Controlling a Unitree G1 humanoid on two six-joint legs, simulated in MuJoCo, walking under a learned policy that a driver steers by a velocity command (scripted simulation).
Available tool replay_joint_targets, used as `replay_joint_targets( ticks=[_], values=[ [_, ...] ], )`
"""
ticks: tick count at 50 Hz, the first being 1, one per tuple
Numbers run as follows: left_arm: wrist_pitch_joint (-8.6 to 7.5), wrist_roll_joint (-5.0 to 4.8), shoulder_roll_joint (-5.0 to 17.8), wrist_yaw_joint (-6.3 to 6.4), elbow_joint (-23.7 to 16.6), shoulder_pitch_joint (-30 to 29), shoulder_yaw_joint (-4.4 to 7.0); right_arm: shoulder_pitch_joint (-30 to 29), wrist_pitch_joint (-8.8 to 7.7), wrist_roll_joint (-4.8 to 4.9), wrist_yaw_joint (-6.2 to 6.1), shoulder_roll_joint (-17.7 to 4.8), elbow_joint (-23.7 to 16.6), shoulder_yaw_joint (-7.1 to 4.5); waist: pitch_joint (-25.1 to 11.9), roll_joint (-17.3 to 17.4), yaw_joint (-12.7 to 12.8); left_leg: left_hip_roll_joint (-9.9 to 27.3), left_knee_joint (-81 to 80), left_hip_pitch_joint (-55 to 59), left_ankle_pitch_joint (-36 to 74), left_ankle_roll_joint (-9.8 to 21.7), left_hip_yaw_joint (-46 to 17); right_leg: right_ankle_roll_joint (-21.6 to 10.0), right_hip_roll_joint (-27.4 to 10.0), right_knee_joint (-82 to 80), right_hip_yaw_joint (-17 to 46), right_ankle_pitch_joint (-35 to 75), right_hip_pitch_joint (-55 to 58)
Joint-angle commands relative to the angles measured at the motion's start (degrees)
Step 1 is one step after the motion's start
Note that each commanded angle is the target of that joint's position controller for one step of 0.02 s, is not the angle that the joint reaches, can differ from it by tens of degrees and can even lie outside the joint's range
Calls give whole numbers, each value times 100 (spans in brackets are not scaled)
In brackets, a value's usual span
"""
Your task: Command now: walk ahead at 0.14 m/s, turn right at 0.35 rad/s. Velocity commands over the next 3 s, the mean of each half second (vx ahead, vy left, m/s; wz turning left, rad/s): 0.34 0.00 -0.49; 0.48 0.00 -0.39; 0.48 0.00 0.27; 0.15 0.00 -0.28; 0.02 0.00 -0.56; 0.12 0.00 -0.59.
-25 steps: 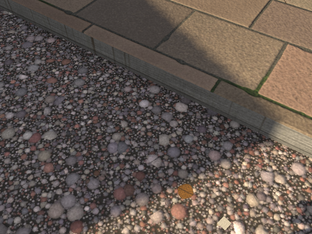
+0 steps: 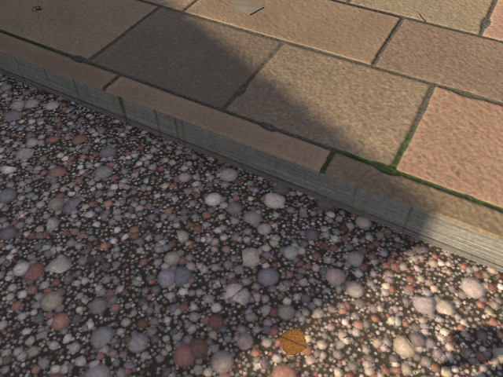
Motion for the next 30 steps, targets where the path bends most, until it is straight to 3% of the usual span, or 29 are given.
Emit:
replay_joint_targets(
  ticks=[1, 3, 5, 6, 7, 8, 9, 10, 11, 12, 13, 15, 18, 22, 25, 27, 29, 30],
  values=[
    [-39, -78, 415, -104, -707, -742, 102, 313, -161, 33, -33, -1002, -329, -308, 137, 800, -369, 2281, -1722, 445, 71, 1335, -2260, -190, -331, 1094, -20, -1225, -1286],
    [-87, -126, 393, -168, -769, -807, 87, 151, -281, 112, 19, -1097, -319, -352, 384, 655, -302, 2163, -1867, 525, -200, 1123, -1962, -310, -474, 628, -15, -932, -1296],
    [-156, -117, 379, -225, -557, -283, 106, -220, -280, 154, 93, -1192, -380, -378, 198, 644, 2, 1688, -1610, 83, 237, 791, -1064, -361, -185, -262, -511, -210, -76],
    [-181, -103, 428, -233, -312, 264, 169, -335, -271, 156, 127, -1155, -407, -367, -7, 589, 245, 1390, -1141, -349, 454, 624, -576, -350, 172, -725, -856, 323, 924],
    [-187, -103, 704, -207, -104, 875, 325, -244, -307, 96, 151, -972, -420, -304, -318, 261, 470, 1041, -95, -838, 983, 385, -69, -435, 344, -948, -693, 461, 1996],
    [-197, -109, 1445, -114, -75, 1500, 553, -433, -393, -31, 165, -578, -716, -182, -478, -1269, 634, 353, 2244, -2271, 447, -230, 683, -1120, -1001, -1877, 1861, 15, 2944],
    [-323, -18, 1656, -162, -251, 1627, 506, -746, -575, 28, 162, -428, -1015, -114, -714, -1709, 665, -330, 3376, -3566, -1200, -331, -319, -2064, -2001, -2923, 4552, -440, 3331],
    [-430, 34, 1187, -160, -351, 1332, 372, -719, -718, 210, 238, -758, -959, -193, -357, -843, 540, 95, 3822, -4010, -1019, -188, -757, -2078, -2146, -2948, 4228, -596, 3286],
    [-483, 3, 922, -135, -433, 1070, 301, -665, -808, 227, 299, -861, -886, -215, -91, -495, 362, 312, 3656, -4002, -458, -30, -751, -1850, -1896, -2837, 3578, -425, 2993],
    [-483, -26, 845, -109, -525, 812, 272, -603, -850, 108, 305, -856, -769, -234, 98, -118, 221, 491, 3302, -3869, 36, -8, -707, -1615, -1623, -2782, 2966, 11, 2689],
    [-467, -22, 778, -80, -592, 656, 238, -589, -858, -12, 302, -900, -712, -277, 159, -140, 132, 598, 2872, -3590, 444, -32, -684, -1442, -1416, -2807, 2498, 633, 2422],
    [-425, 22, 776, -17, -657, 713, 227, -569, -827, -59, 363, -780, -691, -279, 49, -356, 65, 495, 2489, -3136, 1003, -162, -522, -1331, -1099, -2894, 1948, 1651, 2150],
    [-388, -17, 856, 104, -612, 979, 269, -983, -786, -34, 368, -546, -831, -211, 73, -288, 138, 300, 1515, -3031, 1653, -370, -392, -1263, -863, -2890, 1480, 2433, 1949],
    [-344, -51, 882, 213, -482, 1304, 291, -1842, -836, 49, 451, -367, -1070, -119, 237, -538, 411, 52, 93, -2489, 2514, -467, -347, -1089, -722, -2865, 1432, 2032, 1537],
    [-318, -107, 881, 244, -387, 1523, 311, -2200, -906, 86, 528, -454, -1188, -130, 290, -507, 478, -37, -407, -2281, 2665, -368, -473, -1051, -890, -2673, 1765, 1970, 1718],
    [-284, -109, 907, 279, -377, 1478, 342, -2136, -947, 96, 544, -565, -1187, -168, 277, -596, 361, -37, -593, -2020, 2534, -249, -566, -961, -1017, -2482, 1964, 2179, 1906],
    [-243, -81, 945, 284, -418, 1347, 388, -1734, -973, 98, 514, -727, -1104, -243, 106, -762, 127, -104, -645, -1433, 2020, -70, -482, -833, -1034, -2054, 2033, 3147, 2048],
    [-222, -53, 910, 263, -473, 1262, 384, -1165, -990, 90, 460, -903, -973, -338, -288, -802, -157, -182, -770, -589, 1969, 92, -335, -713, -834, -1449, 1925, 4031, 2019]
  ],
)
